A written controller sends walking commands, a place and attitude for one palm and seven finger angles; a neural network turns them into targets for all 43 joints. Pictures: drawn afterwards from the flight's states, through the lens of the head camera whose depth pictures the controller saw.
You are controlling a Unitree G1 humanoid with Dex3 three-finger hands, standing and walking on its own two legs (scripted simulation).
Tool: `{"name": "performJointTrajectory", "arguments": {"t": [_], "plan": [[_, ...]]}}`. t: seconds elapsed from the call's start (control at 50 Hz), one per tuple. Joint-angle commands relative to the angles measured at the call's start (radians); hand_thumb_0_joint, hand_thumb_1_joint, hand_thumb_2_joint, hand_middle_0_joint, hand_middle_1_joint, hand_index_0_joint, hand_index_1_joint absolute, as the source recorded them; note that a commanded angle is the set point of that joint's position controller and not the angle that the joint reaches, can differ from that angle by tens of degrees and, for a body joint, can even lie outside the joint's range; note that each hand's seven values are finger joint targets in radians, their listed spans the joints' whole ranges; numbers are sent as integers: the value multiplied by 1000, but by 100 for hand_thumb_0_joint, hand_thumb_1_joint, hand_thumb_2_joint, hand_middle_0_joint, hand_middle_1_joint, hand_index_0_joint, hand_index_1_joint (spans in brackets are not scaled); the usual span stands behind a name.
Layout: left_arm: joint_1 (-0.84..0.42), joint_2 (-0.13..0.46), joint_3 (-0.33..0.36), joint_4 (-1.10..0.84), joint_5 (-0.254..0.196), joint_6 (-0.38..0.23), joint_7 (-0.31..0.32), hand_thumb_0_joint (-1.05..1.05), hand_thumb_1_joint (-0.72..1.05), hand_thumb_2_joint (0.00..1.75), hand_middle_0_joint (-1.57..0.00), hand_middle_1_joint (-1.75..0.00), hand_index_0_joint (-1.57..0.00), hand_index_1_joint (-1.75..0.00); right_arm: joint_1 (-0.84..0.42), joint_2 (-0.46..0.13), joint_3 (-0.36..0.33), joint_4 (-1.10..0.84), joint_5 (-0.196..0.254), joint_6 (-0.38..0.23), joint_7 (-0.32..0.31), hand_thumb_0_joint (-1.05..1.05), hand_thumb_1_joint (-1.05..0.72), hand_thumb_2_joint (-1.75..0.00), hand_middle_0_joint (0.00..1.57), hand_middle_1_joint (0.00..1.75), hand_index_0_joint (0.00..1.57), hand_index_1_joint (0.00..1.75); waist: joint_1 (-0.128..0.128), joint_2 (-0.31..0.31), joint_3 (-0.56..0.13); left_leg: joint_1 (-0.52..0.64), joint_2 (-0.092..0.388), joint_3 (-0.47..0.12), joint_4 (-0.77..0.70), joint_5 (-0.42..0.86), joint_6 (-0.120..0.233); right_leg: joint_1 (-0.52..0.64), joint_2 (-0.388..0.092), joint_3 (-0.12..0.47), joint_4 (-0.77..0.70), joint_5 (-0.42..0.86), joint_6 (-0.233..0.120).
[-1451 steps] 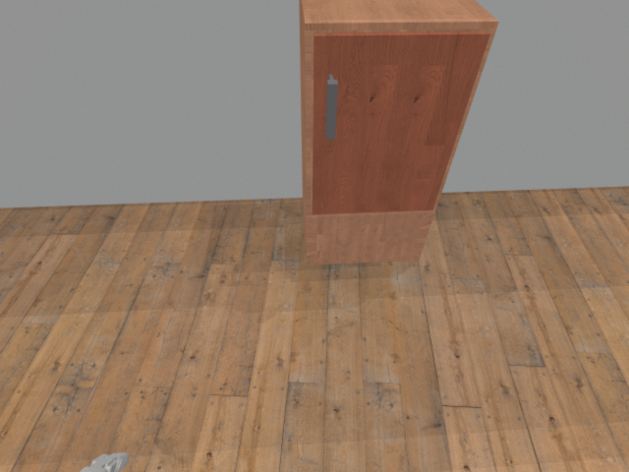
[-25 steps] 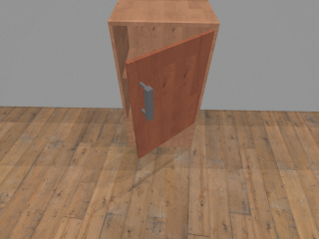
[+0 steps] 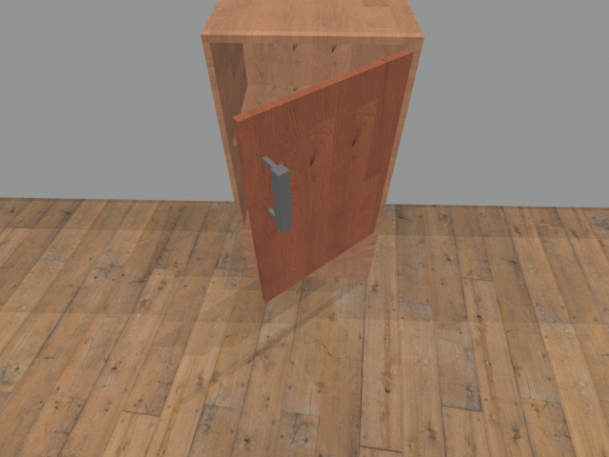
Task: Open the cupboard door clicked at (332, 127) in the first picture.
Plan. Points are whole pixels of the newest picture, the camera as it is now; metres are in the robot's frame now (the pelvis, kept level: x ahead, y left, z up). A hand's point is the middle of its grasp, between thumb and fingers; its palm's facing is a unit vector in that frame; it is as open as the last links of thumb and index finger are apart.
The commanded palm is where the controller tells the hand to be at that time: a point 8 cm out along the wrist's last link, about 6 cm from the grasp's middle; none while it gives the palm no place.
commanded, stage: look to check the result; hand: left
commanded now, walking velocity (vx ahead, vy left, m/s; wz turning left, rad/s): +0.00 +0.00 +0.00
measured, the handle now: (275, 194) +0.59 +0.10 -0.04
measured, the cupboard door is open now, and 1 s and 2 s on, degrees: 39 39 39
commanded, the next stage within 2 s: walk to a spot facing it in 0.20 s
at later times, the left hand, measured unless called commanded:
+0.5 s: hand out of the picture -0.01 +0.16 -0.18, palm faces +0.03 -0.98 -0.19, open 7.4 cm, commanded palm none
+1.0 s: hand out of the picture +0.10 +0.14 -0.15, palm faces -0.22 -0.92 -0.33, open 7.4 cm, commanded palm none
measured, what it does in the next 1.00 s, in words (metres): lifts its left foot, turning right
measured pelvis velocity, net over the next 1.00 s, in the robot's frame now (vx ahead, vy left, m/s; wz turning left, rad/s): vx -0.02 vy -0.05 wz -0.33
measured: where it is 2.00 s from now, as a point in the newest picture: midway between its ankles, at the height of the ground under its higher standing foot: outside the picture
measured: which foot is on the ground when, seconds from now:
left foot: down 0.00-0.86, up 0.88-1.00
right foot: down 0.00-1.00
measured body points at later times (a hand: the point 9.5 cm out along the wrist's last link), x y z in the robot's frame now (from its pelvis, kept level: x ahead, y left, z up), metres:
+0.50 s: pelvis +0.01 -0.01 +0.00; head +0.03 -0.02 +0.45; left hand -0.01 +0.21 -0.16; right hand +0.00 -0.23 -0.17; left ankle +0.04 +0.12 -0.74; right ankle -0.06 -0.08 -0.74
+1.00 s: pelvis -0.02 -0.05 -0.01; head +0.01 -0.10 +0.44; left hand +0.12 +0.19 -0.13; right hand -0.03 -0.31 -0.17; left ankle +0.01 +0.11 -0.66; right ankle -0.04 -0.11 -0.74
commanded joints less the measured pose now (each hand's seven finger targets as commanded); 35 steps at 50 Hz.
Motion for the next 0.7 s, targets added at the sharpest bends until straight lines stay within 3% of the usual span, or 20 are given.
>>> {"name": "performJointTrajectory", "arguments": {"t": [0.0,0.3,0.4,0.48,0.52,0.56,0.6,0.62,0.64,0.66,0.68], "plan": [[85,96,10,-19,-2,-6,7,0,90,90,-20,-30,-20,-30,58,-74,-11,-20,-4,-8,-1,0,-90,-90,20,30,20,30,-6,-4,48,70,91,-64,-36,164,42,-122,-128,94,-103,203,-5],[74,103,14,-26,-3,-8,7,0,90,90,-20,-30,-20,-30,55,-79,-10,-19,-4,-12,-4,0,-90,-90,20,30,20,30,-4,-15,37,72,92,-57,-34,190,39,-90,-129,92,-103,268,1],[60,134,44,-48,4,14,3,0,90,90,-20,-30,-20,-30,45,-105,-33,-35,-5,5,-15,0,-90,-90,20,30,20,30,-6,-27,36,59,112,3,41,158,28,-115,-136,142,-54,387,-14],[31,160,69,-84,10,29,-4,0,90,90,-20,-30,-20,-30,32,-117,-55,-73,-5,16,-18,0,-90,-90,20,30,20,30,-11,-70,33,17,118,51,95,77,14,-136,-146,198,-20,407,-38],[14,167,77,-102,10,33,-9,0,90,90,-20,-30,-20,-30,28,-120,-62,-91,-6,16,-19,0,-90,-90,20,30,20,30,-14,-45,22,31,127,53,95,64,12,-167,-137,218,6,392,-45],[1,167,83,-119,11,36,-14,0,90,90,-20,-30,-20,-30,21,-137,-69,-107,-7,15,-20,0,-90,-90,20,30,20,30,-13,-3,14,50,156,32,78,69,23,-206,-108,217,39,359,-34],[-19,163,86,-143,10,40,-21,0,90,90,-20,-30,-20,-30,32,-165,-78,-121,-10,13,-23,0,-90,-90,20,30,20,30,-18,78,13,81,220,-36,23,69,58,-272,-56,188,113,272,-17],[-28,156,87,-155,11,41,-25,0,90,90,-20,-30,-20,-30,42,-186,-83,-127,-12,11,-24,0,-90,-90,20,30,20,30,-21,132,5,103,275,-95,-24,66,93,-315,-23,154,189,188,-5],[-40,142,87,-166,10,43,-30,0,90,90,-20,-30,-20,-30,55,-204,-90,-132,-15,8,-24,0,-90,-90,20,30,20,30,-24,199,-5,103,350,-164,-88,69,139,-345,7,108,310,3,7],[-66,136,87,-184,12,45,-34,0,90,90,-20,-30,-20,-30,68,-212,-93,-138,-17,2,-22,0,-90,-90,20,30,20,30,-28,227,-19,115,414,-199,-135,102,185,-376,1,66,446,-199,18],[-88,138,89,-199,14,49,-40,0,90,90,-20,-30,-20,-30,70,-222,-91,-148,-23,-2,-21,0,-90,-90,20,30,20,30,-32,212,-30,110,444,-208,-158,110,209,-390,-19,66,529,-274,25]]}}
